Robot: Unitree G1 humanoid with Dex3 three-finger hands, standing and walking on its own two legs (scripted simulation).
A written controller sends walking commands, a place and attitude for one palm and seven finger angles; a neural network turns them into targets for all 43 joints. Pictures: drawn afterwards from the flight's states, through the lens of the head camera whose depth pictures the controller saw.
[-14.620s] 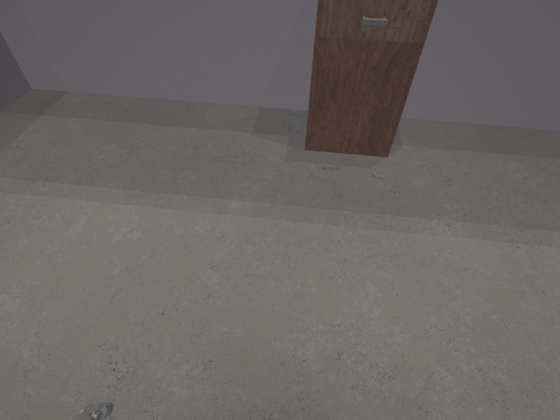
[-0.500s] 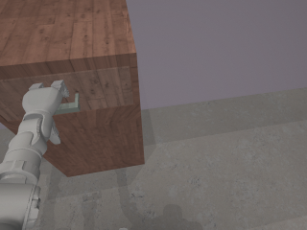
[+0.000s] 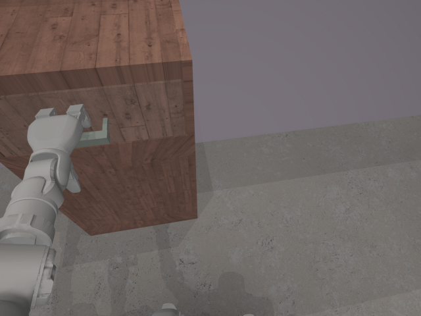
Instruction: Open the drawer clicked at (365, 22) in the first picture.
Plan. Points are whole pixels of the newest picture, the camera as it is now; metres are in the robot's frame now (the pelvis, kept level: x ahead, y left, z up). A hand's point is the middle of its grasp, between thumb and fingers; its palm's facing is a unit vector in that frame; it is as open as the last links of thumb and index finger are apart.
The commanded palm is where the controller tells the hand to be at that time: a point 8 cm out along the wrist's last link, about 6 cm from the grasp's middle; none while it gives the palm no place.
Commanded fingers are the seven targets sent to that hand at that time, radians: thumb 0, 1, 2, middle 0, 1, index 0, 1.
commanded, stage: lower the fingers behind the handle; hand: left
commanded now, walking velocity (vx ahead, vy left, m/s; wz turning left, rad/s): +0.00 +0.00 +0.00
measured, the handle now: (85, 132) +0.50 +0.28 +0.01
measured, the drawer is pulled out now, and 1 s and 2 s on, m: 0.00 0.00 0.00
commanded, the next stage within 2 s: lift the fingers back up to retry in 0.82 s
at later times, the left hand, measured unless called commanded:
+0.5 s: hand (71, 151) +0.44 +0.29 +0.02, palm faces -0.03 +0.02 -1.00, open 13.8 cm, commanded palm +0.43 +0.26 +0.05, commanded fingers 0.00 -0.50 0.30 -0.30 -1.20 -0.30 -1.20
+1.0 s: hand (71, 151) +0.44 +0.29 +0.02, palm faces -0.05 +0.01 -1.00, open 13.8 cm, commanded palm +0.43 +0.26 +0.06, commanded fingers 0.00 -0.50 0.30 -0.30 -1.20 -0.30 -1.20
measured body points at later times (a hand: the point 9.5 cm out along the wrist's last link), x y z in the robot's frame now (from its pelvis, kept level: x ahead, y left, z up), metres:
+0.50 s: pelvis -0.02 +0.00 -0.01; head +0.07 +0.01 +0.43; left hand +0.44 +0.28 +0.07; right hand +0.00 -0.27 -0.14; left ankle +0.02 +0.11 -0.70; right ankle -0.03 -0.13 -0.70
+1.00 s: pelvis -0.03 +0.00 -0.02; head +0.06 +0.01 +0.42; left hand +0.44 +0.28 +0.08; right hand -0.02 -0.27 -0.14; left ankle +0.02 +0.11 -0.70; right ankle -0.03 -0.13 -0.70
